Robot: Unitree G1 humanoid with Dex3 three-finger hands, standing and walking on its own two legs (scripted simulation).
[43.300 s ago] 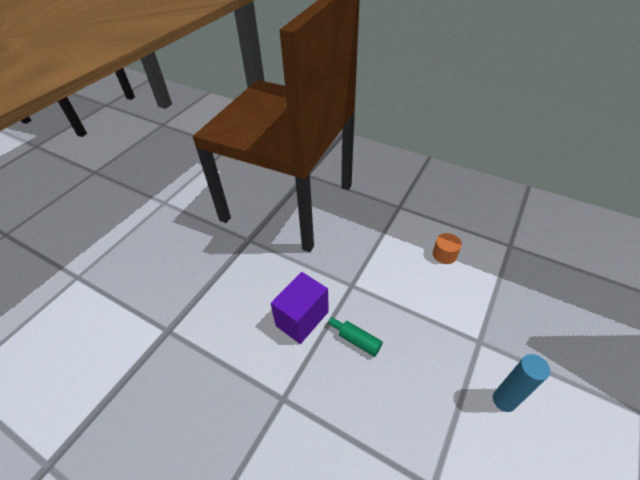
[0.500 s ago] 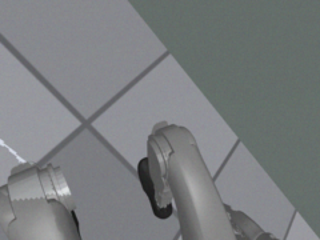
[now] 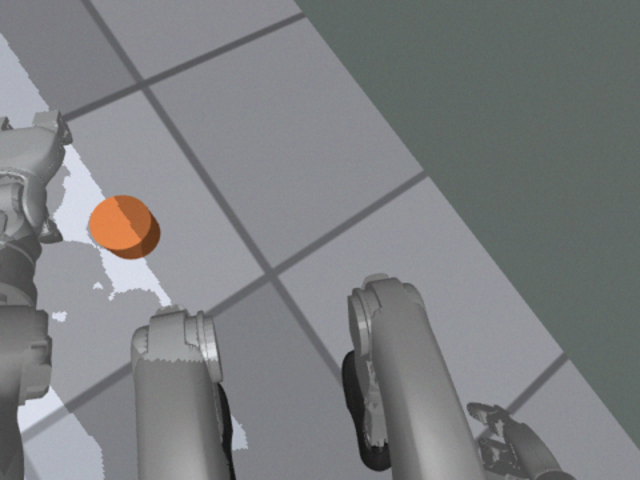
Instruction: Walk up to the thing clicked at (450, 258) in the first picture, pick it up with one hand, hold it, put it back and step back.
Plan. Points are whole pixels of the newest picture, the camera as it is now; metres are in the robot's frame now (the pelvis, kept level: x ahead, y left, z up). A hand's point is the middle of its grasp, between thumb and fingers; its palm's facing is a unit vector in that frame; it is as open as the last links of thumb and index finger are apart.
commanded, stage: withdraw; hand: left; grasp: from above
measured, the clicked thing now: (127, 228) +0.49 +0.27 -0.33
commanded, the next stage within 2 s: home in 0.30 s
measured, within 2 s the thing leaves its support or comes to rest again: neither
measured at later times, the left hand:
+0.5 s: hand (87, 203) +0.49 +0.29 -0.20, palm faces -0.36 -0.04 -0.93, open 13.7 cm
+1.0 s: hand (24, 270) +0.36 +0.27 +0.00, palm faces -0.27 -0.63 -0.73, open 8.0 cm
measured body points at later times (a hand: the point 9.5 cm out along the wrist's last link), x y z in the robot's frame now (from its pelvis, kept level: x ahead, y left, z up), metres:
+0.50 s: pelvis +0.00 +0.00 -0.05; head +0.24 +0.07 +0.32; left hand +0.51 +0.29 -0.15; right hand +0.01 -0.27 -0.13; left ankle +0.08 +0.13 -0.33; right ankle +0.11 -0.14 -0.33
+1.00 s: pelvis +0.01 +0.00 +0.11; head +0.18 +0.04 +0.52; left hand +0.37 +0.30 +0.04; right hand +0.19 -0.26 -0.01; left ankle +0.08 +0.13 -0.33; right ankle +0.11 -0.14 -0.33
